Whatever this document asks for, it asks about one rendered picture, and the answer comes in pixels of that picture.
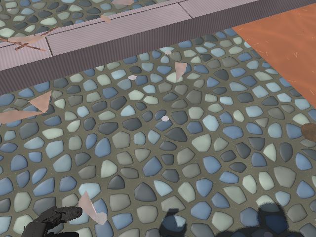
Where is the left robot hand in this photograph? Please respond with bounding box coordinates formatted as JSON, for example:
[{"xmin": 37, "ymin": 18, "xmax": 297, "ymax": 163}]
[{"xmin": 21, "ymin": 205, "xmax": 83, "ymax": 237}]

